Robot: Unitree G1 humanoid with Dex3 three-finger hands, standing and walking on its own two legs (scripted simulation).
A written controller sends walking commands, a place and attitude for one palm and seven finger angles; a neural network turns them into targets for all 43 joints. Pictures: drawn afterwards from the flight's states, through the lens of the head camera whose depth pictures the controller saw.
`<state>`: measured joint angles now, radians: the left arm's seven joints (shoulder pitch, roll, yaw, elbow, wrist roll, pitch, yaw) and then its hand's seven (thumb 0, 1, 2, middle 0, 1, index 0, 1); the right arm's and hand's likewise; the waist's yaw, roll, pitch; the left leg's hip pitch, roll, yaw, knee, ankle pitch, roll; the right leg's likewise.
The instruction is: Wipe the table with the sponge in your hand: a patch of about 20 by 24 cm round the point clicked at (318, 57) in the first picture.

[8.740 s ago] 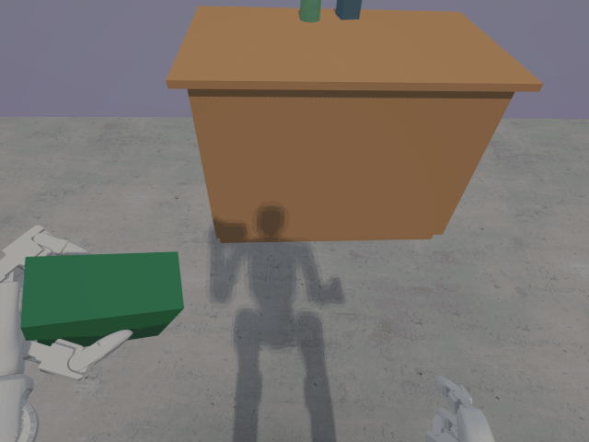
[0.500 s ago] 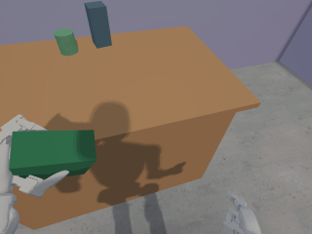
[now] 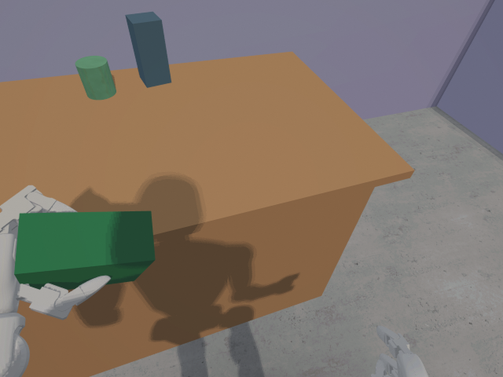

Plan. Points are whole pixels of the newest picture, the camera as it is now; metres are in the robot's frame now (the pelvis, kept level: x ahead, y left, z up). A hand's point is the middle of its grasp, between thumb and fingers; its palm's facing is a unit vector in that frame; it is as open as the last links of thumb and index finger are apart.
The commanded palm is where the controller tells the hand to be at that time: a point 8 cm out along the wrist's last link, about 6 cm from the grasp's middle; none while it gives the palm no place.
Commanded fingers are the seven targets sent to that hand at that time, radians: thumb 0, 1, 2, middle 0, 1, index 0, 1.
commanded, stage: shuffle to correct the standing spot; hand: left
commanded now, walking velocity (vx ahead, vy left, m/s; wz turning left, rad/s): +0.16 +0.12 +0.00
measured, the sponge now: (107, 252) +0.23 +0.21 +0.14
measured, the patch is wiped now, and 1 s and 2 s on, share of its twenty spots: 0.00 0.00 0.00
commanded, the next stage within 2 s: come to a stop and stand still in 0.54 s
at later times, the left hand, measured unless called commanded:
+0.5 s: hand (76, 201) +0.29 +0.26 +0.17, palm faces +0.36 -0.81 -0.46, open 10.1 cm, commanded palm +0.23 +0.30 +0.18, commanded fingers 0.00 0.10 1.30 -1.20 -1.60 -1.20 -1.60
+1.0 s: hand (52, 170) +0.33 +0.31 +0.17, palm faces +0.40 -0.84 -0.36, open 10.1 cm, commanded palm +0.28 +0.35 +0.18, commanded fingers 0.00 0.10 1.30 -1.20 -1.60 -1.20 -1.60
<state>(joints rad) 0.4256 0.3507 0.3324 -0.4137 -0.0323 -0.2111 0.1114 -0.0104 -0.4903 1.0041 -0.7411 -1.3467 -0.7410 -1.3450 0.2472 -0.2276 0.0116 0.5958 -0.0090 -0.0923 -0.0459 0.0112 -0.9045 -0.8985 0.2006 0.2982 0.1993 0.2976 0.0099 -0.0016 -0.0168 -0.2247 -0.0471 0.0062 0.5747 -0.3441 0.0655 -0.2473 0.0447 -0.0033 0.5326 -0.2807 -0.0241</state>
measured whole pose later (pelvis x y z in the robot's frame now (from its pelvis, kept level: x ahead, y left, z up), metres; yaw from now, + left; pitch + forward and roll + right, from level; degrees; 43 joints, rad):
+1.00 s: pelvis +0.12 +0.07 +0.00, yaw -1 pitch -2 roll -1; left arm 0.44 0.35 0.36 -0.51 -0.04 -0.18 0.11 -0.01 -0.49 1.01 -0.74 -1.35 -0.74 -1.35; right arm 0.20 -0.13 0.06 0.60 0.01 -0.15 -0.03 0.01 -0.90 -0.90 0.20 0.30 0.20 0.30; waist 0.03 -0.01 0.05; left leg -0.30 0.08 0.03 0.54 -0.21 -0.03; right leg -0.22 0.01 -0.01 0.52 -0.27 0.00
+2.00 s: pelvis +0.11 +0.11 +0.01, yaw -1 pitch -2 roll -2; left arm 0.40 0.35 0.36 -0.50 -0.01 -0.19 0.11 -0.01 -0.49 1.01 -0.74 -1.35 -0.74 -1.35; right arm 0.15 -0.16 0.06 0.56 0.00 -0.16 -0.02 0.01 -0.90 -0.90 0.20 0.30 0.20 0.30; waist 0.02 -0.03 0.09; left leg -0.30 0.02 0.04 0.50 -0.18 0.03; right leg -0.19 -0.04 0.01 0.43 -0.21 0.05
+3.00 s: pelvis +0.12 +0.11 +0.01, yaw -2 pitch -2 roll -2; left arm 0.38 0.39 0.39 -0.46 -0.01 -0.21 0.09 -0.01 -0.49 1.01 -0.74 -1.35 -0.74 -1.35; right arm 0.21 -0.18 0.03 0.58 0.01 -0.16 -0.02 0.01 -0.91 -0.90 0.20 0.30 0.20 0.30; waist 0.04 -0.03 0.13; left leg -0.27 0.03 0.06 0.52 -0.21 0.03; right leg -0.17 -0.03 0.04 0.44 -0.23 0.06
